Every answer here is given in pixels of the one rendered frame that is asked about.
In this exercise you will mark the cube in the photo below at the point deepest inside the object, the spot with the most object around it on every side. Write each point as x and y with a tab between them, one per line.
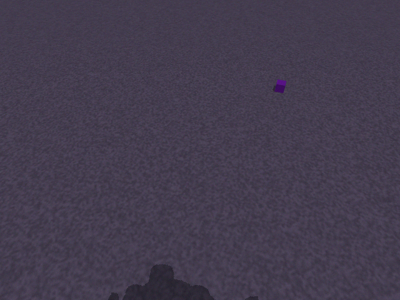
280	85

